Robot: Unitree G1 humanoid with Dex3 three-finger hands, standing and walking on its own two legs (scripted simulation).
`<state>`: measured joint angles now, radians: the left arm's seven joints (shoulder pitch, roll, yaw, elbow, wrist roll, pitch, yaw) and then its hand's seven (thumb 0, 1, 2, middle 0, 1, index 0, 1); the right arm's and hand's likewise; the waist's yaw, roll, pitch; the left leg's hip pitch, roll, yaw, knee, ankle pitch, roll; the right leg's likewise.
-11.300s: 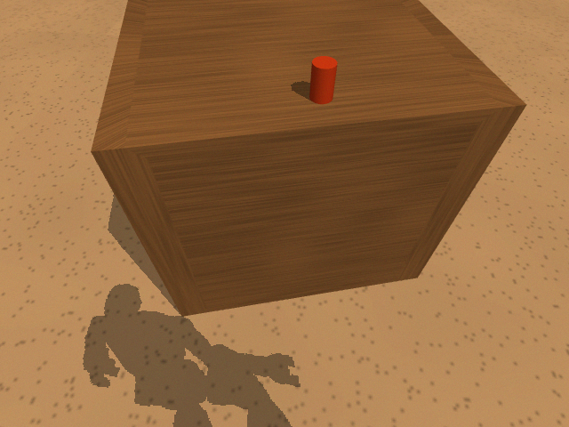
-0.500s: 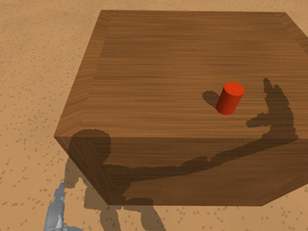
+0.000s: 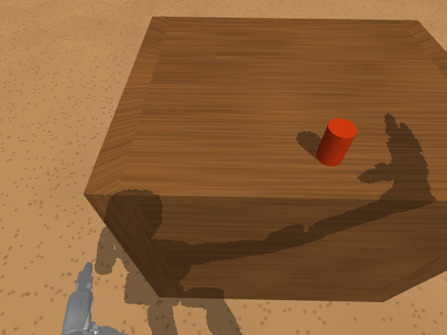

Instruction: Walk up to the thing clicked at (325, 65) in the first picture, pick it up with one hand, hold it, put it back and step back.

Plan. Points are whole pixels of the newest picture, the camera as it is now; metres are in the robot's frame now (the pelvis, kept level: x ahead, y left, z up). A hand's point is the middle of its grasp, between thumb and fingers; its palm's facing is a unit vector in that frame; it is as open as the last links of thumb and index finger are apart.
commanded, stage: go down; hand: right
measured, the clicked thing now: (335, 143) +0.45 -0.20 +0.07
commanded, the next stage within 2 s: approach in 0.22 s
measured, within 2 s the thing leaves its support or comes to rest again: neither
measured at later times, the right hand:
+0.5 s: hand out of the picture +0.37 -0.37 +0.22, palm faces +0.16 +0.99 +0.00, open 17.6 cm
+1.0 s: hand (373, 145) +0.44 -0.26 +0.08, palm faces +0.13 +0.99 +0.04, open 17.5 cm
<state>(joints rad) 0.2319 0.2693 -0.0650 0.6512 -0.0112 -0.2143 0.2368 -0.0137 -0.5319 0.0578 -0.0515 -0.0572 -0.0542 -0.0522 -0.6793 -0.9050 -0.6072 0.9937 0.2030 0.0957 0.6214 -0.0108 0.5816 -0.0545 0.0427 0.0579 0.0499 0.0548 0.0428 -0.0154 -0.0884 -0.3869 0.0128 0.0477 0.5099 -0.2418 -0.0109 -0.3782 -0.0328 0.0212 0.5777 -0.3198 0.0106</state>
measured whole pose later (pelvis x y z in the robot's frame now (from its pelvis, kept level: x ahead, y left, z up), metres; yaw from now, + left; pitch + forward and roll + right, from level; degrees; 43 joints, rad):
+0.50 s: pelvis +0.00 +0.00 +0.00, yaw +0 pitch +7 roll +1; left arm 0.26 0.27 -0.06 0.58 -0.01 -0.24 0.23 -0.01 -0.54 0.05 -0.06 -0.06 -0.06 -0.06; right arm -0.69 -0.90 -0.57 1.01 0.21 0.09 0.62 -0.01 0.56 -0.06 0.04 0.05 0.05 0.05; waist 0.04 -0.02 -0.09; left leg -0.39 0.02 0.05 0.52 -0.25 -0.01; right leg -0.38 -0.03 0.02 0.58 -0.32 0.01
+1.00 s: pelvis -0.01 +0.00 -0.02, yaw +2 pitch +13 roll +2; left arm 0.29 0.24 -0.03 0.54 0.02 -0.21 0.13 -0.01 -0.53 0.05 -0.06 -0.07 -0.07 -0.06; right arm -0.68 -0.57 -0.48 1.02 0.18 -0.23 0.33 -0.01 0.55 -0.06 0.03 0.05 0.04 0.05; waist 0.10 0.02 -0.10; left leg -0.63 -0.01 0.03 0.71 -0.30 -0.01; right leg -0.61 -0.05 0.01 0.78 -0.39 0.02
